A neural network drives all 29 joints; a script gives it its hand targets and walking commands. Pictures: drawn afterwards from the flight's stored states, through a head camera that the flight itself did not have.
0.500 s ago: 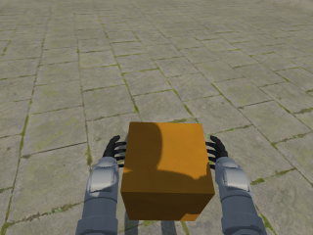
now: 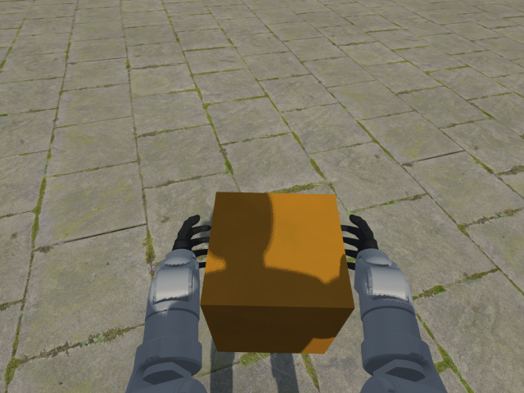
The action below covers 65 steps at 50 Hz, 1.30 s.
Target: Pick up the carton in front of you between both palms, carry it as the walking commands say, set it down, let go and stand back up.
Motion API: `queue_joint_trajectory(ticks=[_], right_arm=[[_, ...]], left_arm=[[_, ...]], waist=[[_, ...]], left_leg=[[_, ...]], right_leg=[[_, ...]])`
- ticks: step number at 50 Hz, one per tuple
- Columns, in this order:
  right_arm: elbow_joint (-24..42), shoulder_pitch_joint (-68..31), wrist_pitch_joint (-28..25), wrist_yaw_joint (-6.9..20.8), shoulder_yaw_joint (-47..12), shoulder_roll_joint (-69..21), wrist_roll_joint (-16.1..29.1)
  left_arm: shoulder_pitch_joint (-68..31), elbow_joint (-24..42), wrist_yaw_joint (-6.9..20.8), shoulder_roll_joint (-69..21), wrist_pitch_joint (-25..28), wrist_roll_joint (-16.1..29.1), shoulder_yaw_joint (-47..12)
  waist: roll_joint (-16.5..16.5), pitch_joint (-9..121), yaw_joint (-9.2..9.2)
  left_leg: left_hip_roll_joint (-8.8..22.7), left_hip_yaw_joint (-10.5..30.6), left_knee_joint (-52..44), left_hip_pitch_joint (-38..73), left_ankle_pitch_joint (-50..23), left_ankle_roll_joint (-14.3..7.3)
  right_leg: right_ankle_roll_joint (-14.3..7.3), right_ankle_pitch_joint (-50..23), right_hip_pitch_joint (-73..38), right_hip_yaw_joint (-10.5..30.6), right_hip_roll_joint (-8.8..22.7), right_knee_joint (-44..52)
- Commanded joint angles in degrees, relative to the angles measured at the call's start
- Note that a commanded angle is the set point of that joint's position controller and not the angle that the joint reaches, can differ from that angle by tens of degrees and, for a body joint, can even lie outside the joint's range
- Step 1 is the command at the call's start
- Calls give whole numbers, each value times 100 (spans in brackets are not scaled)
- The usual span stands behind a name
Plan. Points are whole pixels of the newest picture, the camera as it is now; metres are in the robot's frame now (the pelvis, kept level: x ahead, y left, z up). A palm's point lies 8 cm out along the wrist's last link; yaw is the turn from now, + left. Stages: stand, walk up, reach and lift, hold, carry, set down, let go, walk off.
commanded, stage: set down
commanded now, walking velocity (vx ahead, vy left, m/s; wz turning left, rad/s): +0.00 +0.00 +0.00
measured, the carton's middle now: (273, 277) +0.33 +0.00 -0.06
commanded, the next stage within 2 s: none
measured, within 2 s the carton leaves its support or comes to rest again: neither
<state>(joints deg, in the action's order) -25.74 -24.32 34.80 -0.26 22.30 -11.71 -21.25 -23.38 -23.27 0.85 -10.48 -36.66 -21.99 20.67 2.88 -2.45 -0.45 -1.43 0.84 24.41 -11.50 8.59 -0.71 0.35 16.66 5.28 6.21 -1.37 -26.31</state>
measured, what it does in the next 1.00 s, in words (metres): lowers itself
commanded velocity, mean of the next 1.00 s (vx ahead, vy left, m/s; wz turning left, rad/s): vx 0.00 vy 0.00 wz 0.00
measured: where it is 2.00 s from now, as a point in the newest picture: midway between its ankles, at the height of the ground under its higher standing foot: outside the picture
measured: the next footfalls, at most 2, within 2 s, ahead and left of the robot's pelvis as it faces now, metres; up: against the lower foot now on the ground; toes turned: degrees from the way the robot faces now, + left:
none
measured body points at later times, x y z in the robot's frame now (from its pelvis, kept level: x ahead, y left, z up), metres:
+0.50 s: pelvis -0.04 +0.00 -0.09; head +0.19 +0.03 +0.29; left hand +0.38 +0.17 -0.18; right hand +0.37 -0.13 -0.17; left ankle +0.06 +0.12 -0.74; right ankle -0.02 -0.13 -0.74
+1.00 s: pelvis -0.07 +0.01 -0.23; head +0.21 +0.06 +0.12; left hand +0.42 +0.19 -0.33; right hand +0.41 -0.12 -0.32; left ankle +0.05 +0.12 -0.74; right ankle -0.02 -0.13 -0.74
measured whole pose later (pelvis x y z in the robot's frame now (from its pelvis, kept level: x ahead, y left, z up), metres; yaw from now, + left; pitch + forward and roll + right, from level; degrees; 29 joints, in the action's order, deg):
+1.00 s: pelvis -0.07 +0.01 -0.23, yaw -4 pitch +44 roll -5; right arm -35.6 -54.3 14.6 -6.6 30.4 -6.7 -10.6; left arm -57.0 -38.4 -0.3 2.9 -17.8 -15.3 22.4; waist 3.7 7.8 -1.0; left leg -4.2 6.4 88.6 -110.6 22.0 1.3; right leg 3.7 33.5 102.6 3.2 -8.2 -91.3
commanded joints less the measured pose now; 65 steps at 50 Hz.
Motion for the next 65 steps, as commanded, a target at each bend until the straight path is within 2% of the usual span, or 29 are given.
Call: queue_joint_trajectory(ticks=[1,5,8,10,14,19,21,23,28,32,39,48,65], right_arm=[[-691,-3156,-491,1212,-2055,-5068,871],[-970,-3060,-1045,934,-1272,-4509,384],[-998,-2850,-1576,831,-1146,-4275,280],[-917,-2919,-1970,787,-1407,-4390,400],[-762,-3420,-2627,689,-2295,-4701,817],[-155,-4072,-2981,568,-3406,-4731,1458],[-19,-4218,-2922,543,-3600,-4719,1584],[-30,-4337,-2781,570,-3594,-4742,1583],[-459,-4861,-2291,843,-3085,-4855,1415],[-822,-5361,-2037,1024,-2622,-4807,1326],[-1168,-6039,-2042,1032,-2226,-4644,1368],[-1208,-6732,-2111,776,-2367,-4501,1738],[-1349,-7904,-2256,299,-2305,-3972,1924]], left_arm=[[-3337,-704,1416,-4352,611,944,-2049],[-3225,-1133,1332,-3613,1176,377,-1267],[-3058,-1240,1324,-3320,1676,232,-1187],[-3156,-1249,1351,-3439,2049,342,-1460],[-3650,-1266,1366,-3860,2669,712,-2236],[-4113,-812,1249,-4117,2949,1143,-3104],[-4212,-697,1213,-4112,2889,1240,-3250],[-4291,-755,1221,-4148,2754,1250,-3248],[-4656,-1339,1343,-4296,2288,1025,-2785],[-5036,-1671,1361,-4333,2035,915,-2459],[-5714,-1789,1224,-4276,1999,1044,-2391],[-6399,-1694,1061,-4072,2030,1410,-2686],[-7359,-2135,1156,-3115,2163,1556,-2241]], waist=[[-68,959,-51],[-125,1077,-85],[-142,1557,-97],[-166,2133,-64],[-321,3625,-43],[-594,6012,-124],[-572,6474,-130],[-482,6450,-122],[-358,5589,-140],[-405,5413,-157],[-640,5976,-137],[-818,6862,-226],[-458,6720,-496]], left_leg=[[-300,212,300,1322,-229,-81],[-372,137,761,455,-612,-119],[-424,111,1157,-74,-1024,-116],[-455,133,1455,-264,-1410,-123],[-478,235,2236,-349,-2394,-139],[-437,326,3297,-30,-3566,-36],[-451,299,3551,-370,-3365,29],[-488,219,3671,-1080,-2642,78],[-550,19,3874,-2762,-556,114],[-556,35,4155,-3186,84,117],[-572,66,4899,-3571,105,200],[-600,-69,5842,-4105,-213,298],[-558,-357,7251,-6012,-209,285]], right_leg=[[-149,-32,2003,-91,-328,475],[-38,-474,2423,-147,-428,-18],[72,-882,2832,-194,-519,-461],[146,-1190,3081,-227,-586,-755],[283,-1703,3927,-324,-679,-1465],[373,-1899,5148,-445,-798,-2383],[380,-1749,5441,-473,-830,-2664],[373,-1381,5661,-521,-855,-2889],[330,79,6544,-674,-911,-3363],[278,651,7449,-782,-950,-3759],[239,772,8594,-892,-1045,-4647],[289,646,9215,-1001,-1156,-5621],[365,639,9698,-1124,-1218,-6906]])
